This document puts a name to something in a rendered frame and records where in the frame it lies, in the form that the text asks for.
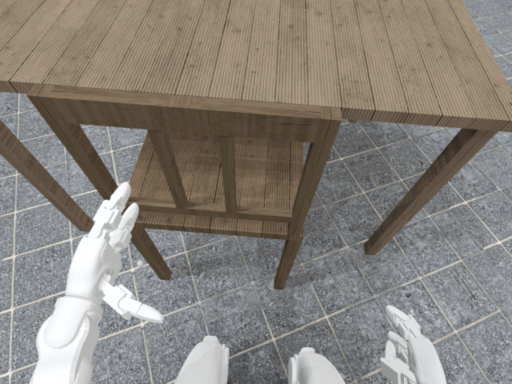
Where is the right robot hand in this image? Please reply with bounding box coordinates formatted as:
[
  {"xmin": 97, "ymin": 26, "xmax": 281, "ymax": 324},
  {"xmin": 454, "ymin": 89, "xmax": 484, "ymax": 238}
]
[{"xmin": 381, "ymin": 305, "xmax": 446, "ymax": 384}]

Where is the robot right shin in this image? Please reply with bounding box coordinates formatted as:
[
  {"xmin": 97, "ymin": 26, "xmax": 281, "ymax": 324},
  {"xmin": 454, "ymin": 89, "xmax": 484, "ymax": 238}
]
[{"xmin": 299, "ymin": 347, "xmax": 315, "ymax": 354}]

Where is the left robot thigh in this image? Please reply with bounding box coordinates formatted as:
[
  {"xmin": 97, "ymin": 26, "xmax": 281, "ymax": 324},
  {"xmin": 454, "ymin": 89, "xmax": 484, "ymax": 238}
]
[{"xmin": 174, "ymin": 341, "xmax": 229, "ymax": 384}]

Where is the left robot hand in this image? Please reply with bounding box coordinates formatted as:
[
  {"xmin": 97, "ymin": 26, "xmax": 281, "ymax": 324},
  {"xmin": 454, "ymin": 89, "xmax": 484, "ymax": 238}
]
[{"xmin": 65, "ymin": 182, "xmax": 164, "ymax": 323}]

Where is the table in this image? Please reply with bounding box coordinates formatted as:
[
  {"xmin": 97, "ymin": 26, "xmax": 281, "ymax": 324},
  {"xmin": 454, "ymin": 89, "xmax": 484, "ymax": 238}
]
[{"xmin": 0, "ymin": 0, "xmax": 512, "ymax": 255}]

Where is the chair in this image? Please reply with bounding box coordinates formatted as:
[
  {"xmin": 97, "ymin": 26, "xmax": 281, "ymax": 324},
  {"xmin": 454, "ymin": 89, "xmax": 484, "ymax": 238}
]
[{"xmin": 27, "ymin": 84, "xmax": 342, "ymax": 290}]

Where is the robot left forearm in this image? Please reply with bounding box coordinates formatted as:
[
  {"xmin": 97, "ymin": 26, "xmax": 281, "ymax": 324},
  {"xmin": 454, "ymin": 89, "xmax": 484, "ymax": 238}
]
[{"xmin": 30, "ymin": 295, "xmax": 104, "ymax": 384}]

